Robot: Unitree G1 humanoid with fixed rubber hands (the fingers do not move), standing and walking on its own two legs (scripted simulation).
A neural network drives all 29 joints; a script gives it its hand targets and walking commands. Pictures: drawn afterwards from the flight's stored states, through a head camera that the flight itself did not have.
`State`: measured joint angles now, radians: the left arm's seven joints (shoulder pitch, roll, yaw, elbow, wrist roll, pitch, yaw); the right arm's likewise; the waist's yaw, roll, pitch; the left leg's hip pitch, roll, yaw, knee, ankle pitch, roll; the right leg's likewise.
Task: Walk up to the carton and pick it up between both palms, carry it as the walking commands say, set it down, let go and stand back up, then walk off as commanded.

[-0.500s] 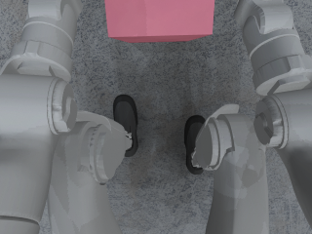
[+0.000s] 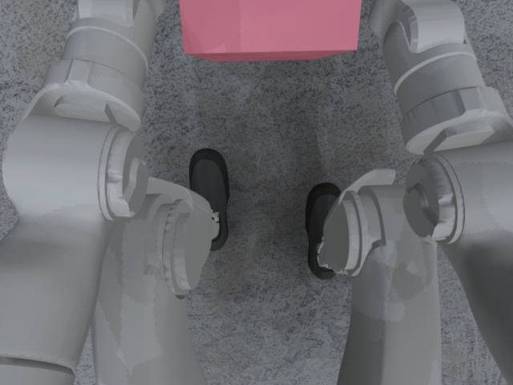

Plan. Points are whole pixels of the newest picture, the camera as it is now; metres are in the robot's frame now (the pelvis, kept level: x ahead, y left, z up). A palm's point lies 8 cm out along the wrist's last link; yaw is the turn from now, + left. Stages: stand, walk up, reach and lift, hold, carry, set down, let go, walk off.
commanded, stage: reach and lift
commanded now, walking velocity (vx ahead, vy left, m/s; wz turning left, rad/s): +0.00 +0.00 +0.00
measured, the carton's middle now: out of the picture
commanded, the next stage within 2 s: none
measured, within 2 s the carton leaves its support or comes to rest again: leaves its support in 0.62 s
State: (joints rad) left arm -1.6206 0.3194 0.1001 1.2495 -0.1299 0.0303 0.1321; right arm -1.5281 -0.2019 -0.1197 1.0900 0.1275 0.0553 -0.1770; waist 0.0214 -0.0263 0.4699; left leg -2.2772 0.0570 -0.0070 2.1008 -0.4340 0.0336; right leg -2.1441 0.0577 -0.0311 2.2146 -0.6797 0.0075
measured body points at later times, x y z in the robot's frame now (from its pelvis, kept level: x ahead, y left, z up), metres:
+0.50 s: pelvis +0.01 +0.00 -0.02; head +0.38 +0.01 +0.23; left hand +0.58 +0.17 -0.19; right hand +0.57 -0.09 -0.19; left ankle +0.15 +0.12 -0.34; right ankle +0.09 -0.11 -0.34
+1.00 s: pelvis +0.01 +0.01 +0.00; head +0.36 +0.03 +0.28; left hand +0.57 +0.17 -0.14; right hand +0.56 -0.08 -0.14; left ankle +0.15 +0.13 -0.34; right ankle +0.09 -0.11 -0.34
